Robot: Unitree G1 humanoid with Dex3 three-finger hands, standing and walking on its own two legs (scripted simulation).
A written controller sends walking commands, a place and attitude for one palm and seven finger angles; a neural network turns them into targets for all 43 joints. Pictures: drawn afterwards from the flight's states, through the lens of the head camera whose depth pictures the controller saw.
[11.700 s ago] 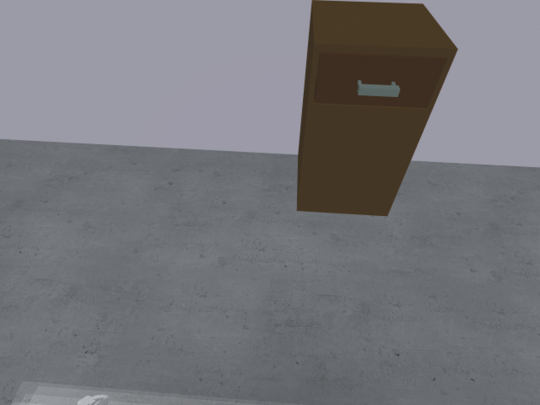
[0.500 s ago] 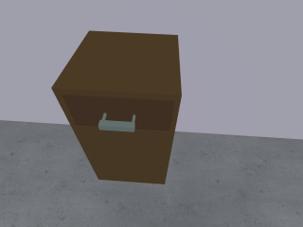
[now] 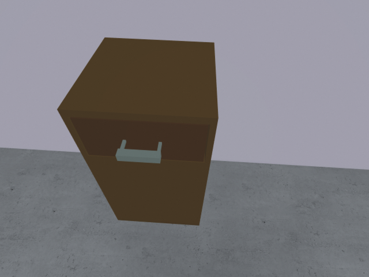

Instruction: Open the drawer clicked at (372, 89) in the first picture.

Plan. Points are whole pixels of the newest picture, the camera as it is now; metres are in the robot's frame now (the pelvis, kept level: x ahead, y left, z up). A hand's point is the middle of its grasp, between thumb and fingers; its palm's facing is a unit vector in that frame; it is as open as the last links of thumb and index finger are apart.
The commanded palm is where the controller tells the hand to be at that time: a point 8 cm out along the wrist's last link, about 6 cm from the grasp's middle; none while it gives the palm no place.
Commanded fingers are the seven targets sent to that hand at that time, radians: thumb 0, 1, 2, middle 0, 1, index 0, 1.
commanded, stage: look again from close up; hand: left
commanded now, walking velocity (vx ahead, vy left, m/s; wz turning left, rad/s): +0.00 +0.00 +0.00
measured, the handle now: (140, 149) +0.48 +0.17 -0.07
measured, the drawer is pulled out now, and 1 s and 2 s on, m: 0.00 0.00 0.00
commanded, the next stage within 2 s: shuffle to correct the standing spot in 0.14 s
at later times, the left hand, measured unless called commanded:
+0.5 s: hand out of the picture -0.02 +0.15 -0.18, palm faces +0.04 -0.98 -0.19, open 7.3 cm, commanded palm none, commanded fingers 0.00 0.90 0.90 -0.20 -0.30 -0.20 -0.30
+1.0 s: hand out of the picture -0.03 +0.14 -0.18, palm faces +0.07 -0.99 -0.14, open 7.3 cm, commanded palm none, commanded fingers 0.00 0.90 0.90 -0.20 -0.30 -0.20 -0.30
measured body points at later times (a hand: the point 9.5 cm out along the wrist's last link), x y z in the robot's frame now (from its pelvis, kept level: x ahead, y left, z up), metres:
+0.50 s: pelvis -0.02 -0.02 +0.00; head +0.01 -0.02 +0.45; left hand -0.02 +0.20 -0.16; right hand -0.02 -0.24 -0.17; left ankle -0.03 +0.10 -0.74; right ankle -0.03 -0.11 -0.74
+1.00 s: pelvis -0.02 -0.02 +0.00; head -0.01 -0.01 +0.45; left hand -0.04 +0.19 -0.17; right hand -0.09 -0.22 -0.16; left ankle -0.03 +0.09 -0.74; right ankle -0.03 -0.11 -0.74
